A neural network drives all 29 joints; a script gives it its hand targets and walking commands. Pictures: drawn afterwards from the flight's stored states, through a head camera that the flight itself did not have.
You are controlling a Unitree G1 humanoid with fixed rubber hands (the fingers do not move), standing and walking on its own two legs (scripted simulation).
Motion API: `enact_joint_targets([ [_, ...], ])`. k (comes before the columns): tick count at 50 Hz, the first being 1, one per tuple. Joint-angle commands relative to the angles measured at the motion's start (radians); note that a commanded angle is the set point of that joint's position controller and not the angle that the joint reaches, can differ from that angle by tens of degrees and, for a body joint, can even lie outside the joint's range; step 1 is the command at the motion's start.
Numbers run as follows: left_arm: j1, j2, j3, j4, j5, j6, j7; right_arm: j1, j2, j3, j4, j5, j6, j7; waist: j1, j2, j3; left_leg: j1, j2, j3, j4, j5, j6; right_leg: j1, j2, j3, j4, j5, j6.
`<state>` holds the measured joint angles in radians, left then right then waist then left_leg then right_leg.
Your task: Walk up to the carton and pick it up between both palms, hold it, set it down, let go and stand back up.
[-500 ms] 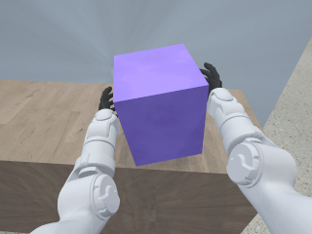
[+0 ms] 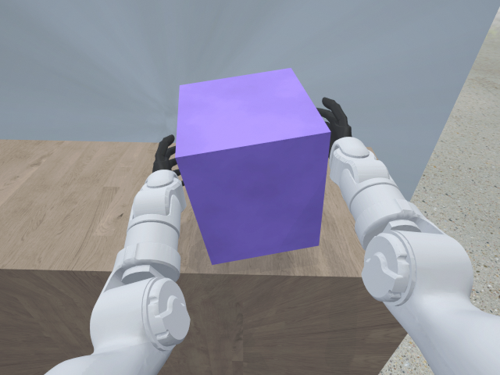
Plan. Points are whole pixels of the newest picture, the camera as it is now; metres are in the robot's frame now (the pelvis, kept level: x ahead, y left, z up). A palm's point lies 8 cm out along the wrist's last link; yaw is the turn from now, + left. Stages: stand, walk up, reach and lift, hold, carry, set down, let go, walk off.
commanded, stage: reach and lift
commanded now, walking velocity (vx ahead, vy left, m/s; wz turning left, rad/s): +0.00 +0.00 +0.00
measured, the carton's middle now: (251, 167) +0.44 +0.05 +0.17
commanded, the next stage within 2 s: hold in 1.86 s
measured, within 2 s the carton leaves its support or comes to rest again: neither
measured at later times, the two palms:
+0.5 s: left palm (169, 159) +0.39 +0.18 +0.21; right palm (350, 136) +0.41 -0.11 +0.25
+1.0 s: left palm (168, 143) +0.39 +0.17 +0.24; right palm (363, 123) +0.39 -0.12 +0.28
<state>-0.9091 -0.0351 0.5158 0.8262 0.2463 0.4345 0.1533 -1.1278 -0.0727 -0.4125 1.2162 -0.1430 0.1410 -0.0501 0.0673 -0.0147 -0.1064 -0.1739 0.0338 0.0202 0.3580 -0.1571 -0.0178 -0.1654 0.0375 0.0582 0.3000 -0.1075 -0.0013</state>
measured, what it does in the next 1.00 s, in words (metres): stands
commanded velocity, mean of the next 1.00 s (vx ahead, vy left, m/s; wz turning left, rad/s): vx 0.00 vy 0.00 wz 0.00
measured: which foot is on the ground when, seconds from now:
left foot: down 0.00-1.00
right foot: down 0.00-1.00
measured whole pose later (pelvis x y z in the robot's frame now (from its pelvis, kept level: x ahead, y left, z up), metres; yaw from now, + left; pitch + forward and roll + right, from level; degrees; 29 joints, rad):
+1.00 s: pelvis +0.00 +0.00 +0.00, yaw +0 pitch -5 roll -1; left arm -0.93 0.06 0.44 0.63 0.25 0.69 0.05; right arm -1.13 -0.06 -0.16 0.99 0.14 0.37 -0.19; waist -0.05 -0.01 -0.11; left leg -0.10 0.03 0.02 0.36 -0.17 -0.01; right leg -0.09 0.04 0.06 0.29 -0.12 0.00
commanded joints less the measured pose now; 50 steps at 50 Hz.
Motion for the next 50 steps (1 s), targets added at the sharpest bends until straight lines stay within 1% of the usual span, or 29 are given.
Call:
enact_joint_targets([
  [1,-0.966,-0.432,-0.387,-0.278,-0.086,-0.055,-0.163,-0.544,0.618,0.203,-0.102,0.138,0.011,0.098,-0.105,0.02,-0.419,0.106,-0.066,0.053,-0.048,0.162,-0.024,0.252,-0.012,-0.08,0.001,0.154,0.057],
  [2,-0.976,-0.419,-0.385,-0.292,-0.093,-0.056,-0.163,-0.572,0.645,0.228,-0.149,0.145,0.008,0.099,-0.081,0.013,-0.442,0.107,-0.067,0.052,-0.044,0.17,-0.02,0.279,-0.015,-0.072,0.003,0.155,0.062],
  [5,-1.017,-0.434,-0.43,-0.297,-0.118,-0.046,-0.162,-0.587,0.649,0.251,-0.135,0.178,0.023,0.088,-0.119,0.024,-0.428,0.101,-0.071,0.046,-0.041,0.132,-0.021,0.268,-0.016,-0.074,0.001,0.137,0.055],
  [6,-1.009,-0.433,-0.425,-0.295,-0.118,-0.042,-0.165,-0.617,0.656,0.256,-0.153,0.186,0.021,0.083,-0.098,0.016,-0.45,0.09,-0.068,0.05,-0.046,0.108,-0.016,0.257,-0.009,-0.07,-0.002,0.118,0.056],
  [7,-0.98,-0.427,-0.41,-0.242,-0.109,-0.036,-0.17,-0.614,0.659,0.239,-0.151,0.18,0.032,0.076,-0.121,0.005,-0.385,0.06,-0.068,0.046,-0.053,0.067,-0.008,0.262,-0.018,-0.064,-0.01,0.089,0.057],
  [8,-0.998,-0.424,-0.407,-0.27,-0.104,-0.031,-0.173,-0.596,0.635,0.226,-0.119,0.185,0.038,0.078,-0.122,0.026,-0.352,0.074,-0.06,0.044,-0.065,0.054,-0.017,0.25,-0.009,-0.067,-0.015,0.052,0.049],
  [9,-0.987,-0.42,-0.409,-0.266,-0.099,-0.02,-0.179,-0.608,0.638,0.233,-0.131,0.175,0.041,0.076,-0.124,0.0,-0.341,0.081,-0.063,0.046,-0.069,0.039,-0.013,0.235,-0.004,-0.07,-0.022,0.032,0.05],
  [10,-0.941,-0.419,-0.389,-0.193,-0.088,-0.005,-0.191,-0.599,0.609,0.195,-0.112,0.158,0.048,0.073,-0.144,-0.001,-0.284,0.067,-0.061,0.047,-0.088,-0.002,-0.011,0.22,-0.009,-0.072,-0.035,-0.005,0.046],
  [13,-0.936,-0.405,-0.384,-0.198,-0.088,0.013,-0.199,-0.625,0.603,0.189,-0.165,0.148,0.054,0.074,-0.14,-0.008,-0.307,0.063,-0.062,0.051,-0.092,-0.018,-0.007,0.213,-0.005,-0.071,-0.042,-0.052,0.047],
  [15,-0.978,-0.407,-0.419,-0.254,-0.117,0.016,-0.201,-0.628,0.607,0.22,-0.174,0.169,0.061,0.067,-0.152,0.019,-0.349,0.079,-0.067,0.051,-0.084,0.014,-0.015,0.224,-0.006,-0.071,-0.037,-0.019,0.044],
  [17,-1.008,-0.405,-0.435,-0.311,-0.133,0.022,-0.196,-0.644,0.65,0.289,-0.215,0.218,0.068,0.064,-0.129,0.013,-0.414,0.101,-0.073,0.049,-0.063,0.074,-0.007,0.272,-0.005,-0.065,-0.021,0.06,0.046],
  [19,-1.02,-0.433,-0.492,-0.343,-0.17,0.019,-0.189,-0.659,0.662,0.336,-0.253,0.255,0.073,0.047,-0.153,0.044,-0.466,0.112,-0.085,0.035,-0.032,0.165,-0.022,0.306,-0.003,-0.06,-0.003,0.192,0.043],
  [20,-1.023,-0.439,-0.506,-0.382,-0.181,0.024,-0.186,-0.664,0.682,0.391,-0.272,0.279,0.079,0.038,-0.14,0.033,-0.503,0.121,-0.087,0.036,-0.018,0.211,-0.027,0.336,0.002,-0.064,0.011,0.266,0.046],
  [21,-1.022,-0.421,-0.49,-0.361,-0.18,0.027,-0.195,-0.657,0.684,0.404,-0.275,0.304,0.094,0.024,-0.153,0.012,-0.504,0.12,-0.096,0.03,-0.019,0.189,-0.019,0.351,-0.004,-0.056,0.007,0.274,0.053],
  [22,-1.056,-0.424,-0.501,-0.407,-0.184,0.02,-0.193,-0.666,0.712,0.429,-0.283,0.324,0.098,0.024,-0.132,0.019,-0.516,0.125,-0.091,0.027,-0.018,0.186,-0.021,0.344,0.001,-0.055,0.016,0.264,0.054],
  [23,-1.023,-0.446,-0.531,-0.415,-0.194,0.035,-0.192,-0.651,0.698,0.438,-0.302,0.333,0.104,0.016,-0.145,0.041,-0.521,0.118,-0.095,0.02,-0.015,0.212,-0.028,0.37,-0.004,-0.051,0.02,0.32,0.05],
  [25,-0.968,-0.435,-0.503,-0.379,-0.171,0.053,-0.204,-0.625,0.674,0.439,-0.302,0.354,0.125,0.007,-0.155,0.039,-0.456,0.121,-0.093,0.019,-0.022,0.196,-0.027,0.349,-0.002,-0.051,0.009,0.299,0.058],
  [26,-0.94,-0.434,-0.492,-0.388,-0.163,0.067,-0.207,-0.617,0.662,0.454,-0.323,0.363,0.131,0.001,-0.141,0.036,-0.455,0.127,-0.096,0.019,-0.029,0.182,-0.027,0.344,0.008,-0.061,0.003,0.254,0.052],
  [27,-0.916,-0.425,-0.461,-0.33,-0.139,0.08,-0.218,-0.584,0.643,0.414,-0.257,0.347,0.147,0.0,-0.17,0.017,-0.352,0.12,-0.088,0.023,-0.051,0.12,-0.023,0.306,0.003,-0.064,-0.017,0.182,0.051],
  [29,-0.91,-0.407,-0.449,-0.35,-0.122,0.094,-0.237,-0.572,0.623,0.402,-0.259,0.341,0.151,-0.002,-0.17,0.027,-0.328,0.107,-0.087,0.026,-0.065,0.077,-0.018,0.296,0.006,-0.064,-0.027,0.123,0.049],
  [30,-0.876,-0.399,-0.437,-0.325,-0.119,0.105,-0.24,-0.583,0.625,0.404,-0.288,0.331,0.156,-0.005,-0.154,0.012,-0.309,0.098,-0.091,0.034,-0.068,0.083,-0.013,0.287,0.008,-0.069,-0.029,0.117,0.052],
  [32,-0.874,-0.427,-0.455,-0.318,-0.13,0.113,-0.249,-0.618,0.615,0.425,-0.334,0.343,0.159,-0.011,-0.172,0.017,-0.343,0.109,-0.091,0.027,-0.058,0.103,-0.012,0.292,0.01,-0.071,-0.032,0.133,0.045],
  [33,-0.907,-0.43,-0.484,-0.359,-0.142,0.111,-0.244,-0.606,0.606,0.428,-0.312,0.353,0.166,-0.01,-0.182,0.049,-0.33,0.118,-0.087,0.025,-0.055,0.111,-0.024,0.272,0.014,-0.073,-0.028,0.123,0.042],
  [34,-0.911,-0.41,-0.476,-0.38,-0.151,0.116,-0.245,-0.614,0.627,0.445,-0.344,0.366,0.176,-0.018,-0.175,0.018,-0.36,0.129,-0.088,0.022,-0.052,0.137,-0.019,0.307,0.011,-0.068,-0.029,0.163,0.042],
  [35,-0.973,-0.409,-0.499,-0.426,-0.166,0.111,-0.246,-0.602,0.644,0.447,-0.319,0.384,0.19,-0.02,-0.184,0.038,-0.364,0.112,-0.095,0.022,-0.041,0.132,-0.023,0.303,0.009,-0.064,-0.024,0.171,0.043],
  [39,-1.003,-0.468,-0.579,-0.454,-0.226,0.121,-0.243,-0.689,0.651,0.498,-0.456,0.436,0.196,-0.039,-0.207,0.065,-0.47,0.137,-0.097,0.0,-0.019,0.191,-0.037,0.319,0.018,-0.065,-0.013,0.236,0.043],
  [44,-0.979,-0.453,-0.539,-0.449,-0.191,0.146,-0.244,-0.619,0.606,0.458,-0.37,0.424,0.239,-0.044,-0.227,0.065,-0.35,0.12,-0.093,-0.005,-0.046,0.11,-0.04,0.29,0.024,-0.073,-0.019,0.153,0.037],
  [47,-0.968,-0.419,-0.487,-0.386,-0.158,0.168,-0.262,-0.638,0.599,0.457,-0.339,0.419,0.253,-0.034,-0.199,0.052,-0.291,0.071,-0.083,0.002,-0.078,-0.004,-0.019,0.232,0.014,-0.069,-0.044,0.007,0.033],
  [50,-0.975,-0.409,-0.483,-0.379,-0.156,0.176,-0.264,-0.652,0.602,0.454,-0.328,0.421,0.257,-0.021,-0.196,0.055,-0.304,0.064,-0.084,0.003,-0.079,0.004,-0.019,0.242,0.012,-0.065,-0.043,0.018,0.03],
])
